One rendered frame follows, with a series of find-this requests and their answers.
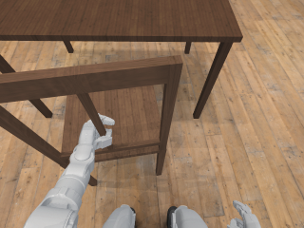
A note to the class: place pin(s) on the robot left hand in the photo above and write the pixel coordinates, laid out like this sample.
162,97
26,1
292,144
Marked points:
90,135

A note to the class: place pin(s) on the robot left shin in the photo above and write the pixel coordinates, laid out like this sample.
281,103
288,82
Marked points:
125,206

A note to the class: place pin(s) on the table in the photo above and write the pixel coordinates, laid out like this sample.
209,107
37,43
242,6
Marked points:
189,21

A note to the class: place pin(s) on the robot shin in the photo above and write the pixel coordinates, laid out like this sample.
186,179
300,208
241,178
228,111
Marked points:
125,206
181,207

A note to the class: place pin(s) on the robot right hand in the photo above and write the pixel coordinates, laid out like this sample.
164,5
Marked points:
249,220

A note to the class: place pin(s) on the left robot forearm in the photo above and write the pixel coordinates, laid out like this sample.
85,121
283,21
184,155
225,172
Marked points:
70,187

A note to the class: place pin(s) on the robot left upper arm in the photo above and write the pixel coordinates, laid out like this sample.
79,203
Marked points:
53,217

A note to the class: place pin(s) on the robot right shin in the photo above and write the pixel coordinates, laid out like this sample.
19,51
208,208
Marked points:
181,207

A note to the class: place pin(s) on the chair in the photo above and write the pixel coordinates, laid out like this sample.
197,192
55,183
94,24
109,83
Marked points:
123,91

